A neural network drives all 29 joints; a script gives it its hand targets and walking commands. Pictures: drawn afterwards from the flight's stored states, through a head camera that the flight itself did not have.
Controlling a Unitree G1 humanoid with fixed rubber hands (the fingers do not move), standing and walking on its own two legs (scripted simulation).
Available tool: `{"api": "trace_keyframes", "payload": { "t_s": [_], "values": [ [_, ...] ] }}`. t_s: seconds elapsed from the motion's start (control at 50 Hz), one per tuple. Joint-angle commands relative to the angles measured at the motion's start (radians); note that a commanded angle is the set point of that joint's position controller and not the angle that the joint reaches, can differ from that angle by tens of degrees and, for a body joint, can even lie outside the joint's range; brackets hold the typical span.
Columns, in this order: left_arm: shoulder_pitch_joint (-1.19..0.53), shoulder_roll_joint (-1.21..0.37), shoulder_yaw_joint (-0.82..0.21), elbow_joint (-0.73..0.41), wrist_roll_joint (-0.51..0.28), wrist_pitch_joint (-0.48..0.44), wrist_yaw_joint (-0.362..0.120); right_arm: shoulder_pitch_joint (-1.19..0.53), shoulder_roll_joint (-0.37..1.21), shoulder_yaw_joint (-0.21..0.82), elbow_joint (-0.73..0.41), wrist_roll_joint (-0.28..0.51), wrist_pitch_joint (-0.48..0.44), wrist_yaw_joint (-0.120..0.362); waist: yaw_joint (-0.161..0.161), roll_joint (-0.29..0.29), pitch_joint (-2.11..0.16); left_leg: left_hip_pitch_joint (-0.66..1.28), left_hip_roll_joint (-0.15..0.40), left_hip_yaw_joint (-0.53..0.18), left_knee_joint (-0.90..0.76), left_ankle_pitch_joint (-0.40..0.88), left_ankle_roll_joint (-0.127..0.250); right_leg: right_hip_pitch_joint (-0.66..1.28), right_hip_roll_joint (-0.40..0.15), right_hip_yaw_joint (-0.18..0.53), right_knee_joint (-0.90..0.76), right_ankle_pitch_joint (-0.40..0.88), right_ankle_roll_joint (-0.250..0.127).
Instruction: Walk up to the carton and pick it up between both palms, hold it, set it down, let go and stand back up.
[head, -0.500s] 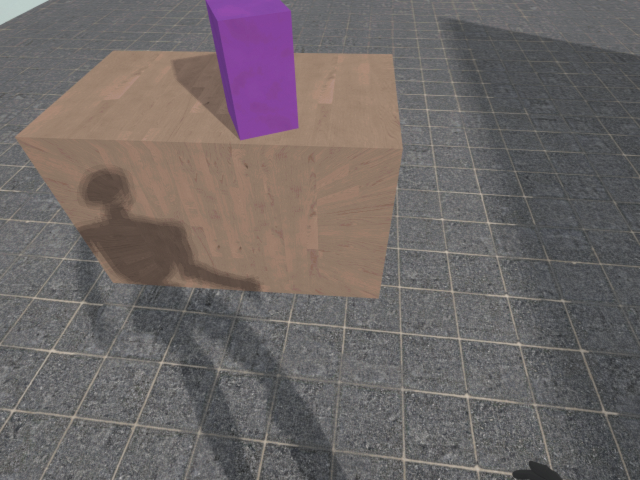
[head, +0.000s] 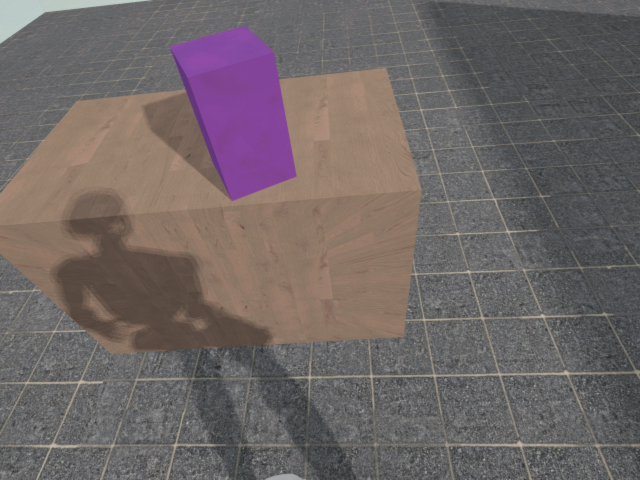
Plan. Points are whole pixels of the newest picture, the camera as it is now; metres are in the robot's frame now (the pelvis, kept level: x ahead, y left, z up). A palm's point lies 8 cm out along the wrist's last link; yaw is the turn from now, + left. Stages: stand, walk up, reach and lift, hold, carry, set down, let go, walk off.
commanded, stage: walk up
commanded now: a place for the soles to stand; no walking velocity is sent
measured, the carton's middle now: (238, 116) +0.84 +0.18 +0.05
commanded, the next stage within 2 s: none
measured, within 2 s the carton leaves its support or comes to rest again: neither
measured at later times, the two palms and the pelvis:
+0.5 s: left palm (100, 393) +0.30 +0.37 -0.09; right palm (447, 439) +0.21 -0.14 -0.11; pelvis +0.20 +0.13 +0.00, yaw +0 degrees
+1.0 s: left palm (49, 371) +0.36 +0.51 -0.13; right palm (344, 290) +0.47 -0.02 -0.11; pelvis +0.34 +0.23 -0.02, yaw +2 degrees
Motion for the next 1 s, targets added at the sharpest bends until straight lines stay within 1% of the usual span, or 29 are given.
{"api": "trace_keyframes", "payload": {
  "t_s": [0.0,0.06,0.12,0.16,0.18,0.2,0.22,0.24,0.26,0.34,0.4,0.46,0.5,0.52,0.54,0.56,0.58,0.6,0.64,0.7,0.78,0.82,0.86,0.88,0.9,0.92,0.94,0.96,0.98],
  "values": [
    [0.026,0.206,0.077,-0.045,-0.001,-0.037,0.006,0.016,-0.06,-0.03,-0.119,0.012,-0.038,0.019,0.026,-0.254,0.023,-0.123,0.078,-0.071,-0.129,0.063,-0.016,0.068,-0.266,0.26,-0.342,-0.033,-0.216],
    [0.029,0.228,0.085,-0.024,-0.006,-0.04,-0.002,-0.038,-0.028,-0.028,-0.141,0.018,-0.052,0.032,0.04,-0.266,0.026,-0.028,0.077,-0.023,-0.339,0.121,0.001,0.027,-0.228,0.153,-0.308,0.007,-0.197],
    [0.023,0.256,0.096,-0.014,-0.002,-0.029,-0.009,-0.025,-0.029,-0.046,-0.142,0.016,-0.07,0.036,0.021,-0.249,-0.011,0.171,0.028,0.062,-0.458,0.184,0.026,-0.063,-0.216,0.113,-0.262,-0.109,-0.176],
    [-0.005,0.242,0.088,-0.02,-0.001,-0.013,-0.012,0.073,-0.054,-0.07,-0.121,0.011,-0.083,0.027,-0.048,-0.17,-0.026,0.38,-0.015,0.117,-0.517,0.224,0.048,-0.174,-0.209,0.086,-0.134,-0.158,-0.144],
    [0.025,0.195,0.071,-0.019,0.003,-0.005,-0.017,0.161,-0.092,-0.088,-0.096,0.008,-0.091,0.014,-0.086,-0.052,-0.057,0.483,-0.044,0.101,-0.558,0.168,0.063,-0.199,-0.155,0.033,0.066,-0.122,-0.108],
    [0.084,0.109,0.04,-0.034,0.003,0.002,-0.028,0.246,-0.164,-0.107,-0.082,0.001,-0.098,-0.002,-0.127,0.165,-0.131,0.584,0.069,-0.078,-0.642,-0.009,0.111,-0.267,-0.055,-0.049,0.387,-0.173,-0.052],
    [0.079,0.074,0.027,-0.095,-0.02,0.01,-0.032,0.21,-0.254,-0.11,-0.121,0.007,-0.099,-0.017,-0.112,0.28,-0.095,0.528,0.28,-0.541,-0.855,-0.207,0.216,-0.43,0.049,0.02,0.571,-0.365,-0.002],
    [-0.003,0.15,0.048,-0.109,-0.027,0.024,-0.019,0.147,-0.269,-0.113,-0.129,0.034,-0.085,-0.03,-0.122,0.155,-0.052,0.42,0.349,-0.662,-0.958,-0.306,0.314,-0.455,0.002,0.113,0.683,-0.339,-0.003],
    [-0.028,0.172,0.058,-0.109,-0.022,0.032,-0.016,0.113,-0.234,-0.097,-0.127,0.044,-0.083,-0.039,-0.101,0.089,0.025,0.366,0.343,-0.61,-0.958,-0.278,0.282,-0.473,-0.033,0.156,0.719,-0.259,-0.005],
    [0.094,0.149,0.062,-0.05,-0.024,0.017,-0.031,0.023,-0.135,-0.053,-0.123,0.018,-0.086,-0.048,-0.032,0.058,-0.003,0.277,0.24,-0.277,-0.86,0.074,0.265,-0.305,-0.063,0.12,0.534,-0.164,0.016],
    [0.053,0.102,0.05,-0.067,-0.03,0.01,-0.041,0.01,-0.12,-0.04,-0.106,0.017,-0.09,-0.049,-0.036,0.048,0.014,0.285,0.223,-0.188,-0.83,0.296,0.276,-0.256,-0.049,0.062,0.293,-0.146,0.027],
    [0.027,0.08,0.046,-0.084,-0.029,-0.002,-0.037,0.016,-0.13,-0.039,-0.096,0.02,-0.078,-0.043,-0.04,0.049,-0.012,0.253,0.171,-0.098,-0.752,0.409,0.241,-0.102,0.005,-0.013,0.102,-0.018,0.009],
    [0.099,0.092,0.061,-0.075,-0.022,-0.007,-0.028,-0.014,-0.135,-0.034,-0.096,0.028,-0.069,-0.035,0.019,-0.018,-0.053,0.15,0.134,-0.055,-0.65,0.288,0.201,0.108,0.051,-0.042,-0.027,0.138,-0.016],
    [0.146,0.117,0.075,-0.066,-0.017,-0.007,-0.019,-0.016,-0.122,-0.025,-0.096,0.025,-0.067,-0.029,0.047,-0.056,-0.071,0.064,0.109,-0.037,-0.584,0.19,0.169,0.233,0.05,-0.015,-0.04,0.135,-0.032],
    [0.221,0.162,0.093,-0.059,-0.006,-0.006,-0.007,-0.016,-0.093,-0.013,-0.106,0.019,-0.068,-0.022,0.093,-0.117,-0.098,-0.057,0.072,0.005,-0.421,0.12,0.126,0.372,-0.034,0.133,-0.056,0.028,-0.076],
    [0.292,0.271,0.121,-0.068,0.02,-0.006,0.01,0.032,-0.027,0.011,-0.141,0.012,-0.066,-0.014,0.13,-0.334,-0.156,-0.182,-0.026,0.08,-0.088,-0.117,0.056,0.439,-0.353,0.599,-0.261,-0.329,-0.196],
    [0.27,0.297,0.131,-0.058,0.011,0.014,0.028,0.024,-0.108,-0.017,-0.15,-0.002,-0.033,-0.02,0.117,-0.224,-0.093,-0.246,-0.035,-0.002,0.058,-0.222,0.028,0.342,-0.487,0.838,-0.376,-0.485,-0.304],
    [0.218,0.272,0.124,-0.059,-0.001,0.02,0.04,-0.043,-0.14,-0.033,-0.161,-0.016,-0.009,-0.022,0.106,-0.159,0.0,-0.287,0.006,-0.054,0.149,-0.162,0.024,0.238,-0.494,0.815,-0.378,-0.481,-0.333],
    [0.141,0.22,0.091,-0.055,-0.002,0.005,0.036,-0.05,-0.119,-0.039,-0.152,-0.015,0.0,-0.02,0.075,-0.129,0.071,-0.283,0.031,-0.085,0.133,-0.056,0.007,0.139,-0.401,0.592,-0.368,-0.351,-0.268],
    [0.032,0.201,0.072,-0.047,0.006,-0.02,0.022,0.027,-0.066,-0.038,-0.121,0.001,-0.015,0.005,0.018,-0.233,0.023,-0.138,0.058,-0.085,-0.015,0.04,-0.013,0.071,-0.287,0.309,-0.345,-0.092,-0.213],
    [0.022,0.21,0.076,-0.03,-0.008,-0.028,0.011,-0.033,-0.019,-0.029,-0.132,0.018,-0.032,0.018,0.03,-0.274,0.031,-0.002,0.065,-0.036,-0.305,0.107,-0.004,-0.002,-0.228,0.126,-0.283,0.158,-0.194],
    [0.002,0.218,0.072,-0.047,-0.023,-0.016,-0.006,-0.013,-0.006,-0.029,-0.115,0.028,-0.053,0.005,0.023,-0.291,-0.014,0.146,0.006,0.036,-0.43,0.205,0.004,-0.038,-0.175,0.053,-0.177,0.34,-0.161],
    [-0.011,0.217,0.058,-0.06,-0.039,0.005,-0.025,0.051,-0.037,-0.043,-0.083,0.028,-0.073,-0.014,-0.016,-0.21,-0.082,0.371,-0.062,0.107,-0.555,0.399,0.022,-0.135,-0.139,0.022,-0.024,0.28,-0.111],
    [0.021,0.183,0.044,-0.061,-0.04,0.016,-0.033,0.082,-0.066,-0.054,-0.073,0.03,-0.083,-0.025,-0.027,-0.109,-0.102,0.448,-0.075,0.093,-0.616,0.429,0.028,-0.163,-0.103,0.008,0.071,0.16,-0.073],
    [0.078,0.133,0.024,-0.068,-0.043,0.024,-0.039,0.088,-0.111,-0.064,-0.078,0.028,-0.089,-0.036,-0.033,0.002,-0.148,0.514,0.018,-0.019,-0.636,0.429,0.059,-0.209,-0.057,-0.015,0.171,-0.04,-0.021],
    [0.116,0.092,0.005,-0.096,-0.048,0.039,-0.038,0.068,-0.183,-0.074,-0.11,0.025,-0.085,-0.047,-0.033,0.139,-0.161,0.439,0.227,-0.325,-0.728,0.326,0.151,-0.241,-0.004,0.013,0.321,-0.358,0.031],
    [0.116,0.133,0.02,-0.095,-0.061,0.067,-0.021,0.001,-0.226,-0.082,-0.14,0.048,-0.066,-0.06,-0.029,0.123,-0.143,0.277,0.324,-0.446,-0.82,0.169,0.278,-0.186,-0.009,0.091,0.429,-0.432,0.045],
    [0.08,0.166,0.031,-0.09,-0.054,0.082,-0.014,-0.068,-0.211,-0.077,-0.149,0.059,-0.055,-0.07,-0.025,0.098,-0.083,0.209,0.308,-0.431,-0.837,0.119,0.315,-0.195,-0.03,0.129,0.476,-0.38,0.051],
    [0.076,0.168,0.032,-0.082,-0.049,0.083,-0.012,-0.088,-0.181,-0.065,-0.148,0.056,-0.052,-0.075,-0.022,0.084,-0.059,0.223,0.284,-0.4,-0.825,0.16,0.296,-0.218,-0.029,0.139,0.453,-0.351,0.054]
  ]
}}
